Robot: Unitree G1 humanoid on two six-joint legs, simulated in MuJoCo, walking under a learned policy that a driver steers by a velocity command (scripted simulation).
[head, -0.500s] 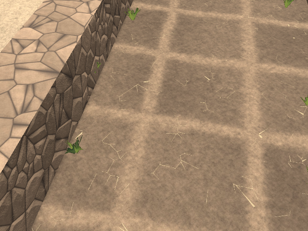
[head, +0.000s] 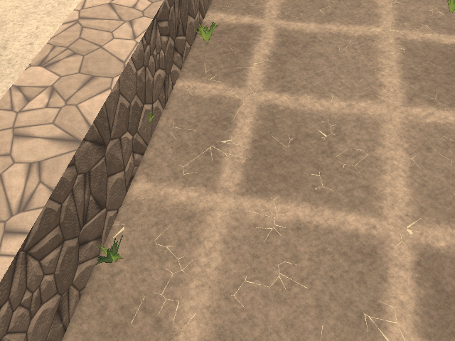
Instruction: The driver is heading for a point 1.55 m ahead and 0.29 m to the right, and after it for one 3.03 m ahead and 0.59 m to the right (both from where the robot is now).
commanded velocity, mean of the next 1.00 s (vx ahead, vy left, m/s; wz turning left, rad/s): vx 0.01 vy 0.00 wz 0.00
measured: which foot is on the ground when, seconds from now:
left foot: up 0.00-0.06, down 0.08-1.00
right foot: down 0.00-1.00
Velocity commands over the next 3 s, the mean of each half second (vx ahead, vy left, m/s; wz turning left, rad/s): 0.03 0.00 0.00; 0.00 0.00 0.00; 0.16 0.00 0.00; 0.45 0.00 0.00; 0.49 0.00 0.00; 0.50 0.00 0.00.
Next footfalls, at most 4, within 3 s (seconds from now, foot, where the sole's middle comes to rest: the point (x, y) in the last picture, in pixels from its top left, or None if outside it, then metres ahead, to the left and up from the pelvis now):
0.08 left None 0.05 0.13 -0.77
1.48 right None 0.20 -0.09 -0.77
1.98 left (227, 320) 0.55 0.05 -0.77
2.52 right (279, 226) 0.87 -0.13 -0.77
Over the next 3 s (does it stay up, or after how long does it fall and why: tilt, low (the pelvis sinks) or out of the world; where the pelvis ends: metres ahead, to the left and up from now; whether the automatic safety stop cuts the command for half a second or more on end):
stays up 0.96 -0.05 0.00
